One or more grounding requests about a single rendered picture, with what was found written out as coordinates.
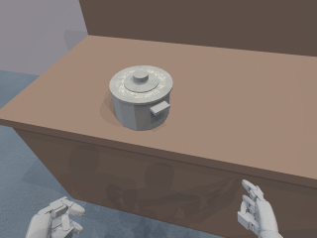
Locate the right robot hand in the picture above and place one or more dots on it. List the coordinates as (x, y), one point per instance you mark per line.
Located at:
(261, 217)

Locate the left robot hand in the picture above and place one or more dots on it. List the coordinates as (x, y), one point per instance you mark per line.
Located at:
(42, 224)

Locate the knob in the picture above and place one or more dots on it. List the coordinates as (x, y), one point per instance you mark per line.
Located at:
(140, 75)

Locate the pot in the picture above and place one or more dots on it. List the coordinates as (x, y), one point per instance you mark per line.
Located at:
(142, 117)

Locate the lid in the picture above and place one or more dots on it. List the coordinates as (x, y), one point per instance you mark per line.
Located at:
(156, 88)

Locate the table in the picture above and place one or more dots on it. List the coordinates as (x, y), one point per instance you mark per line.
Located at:
(243, 105)

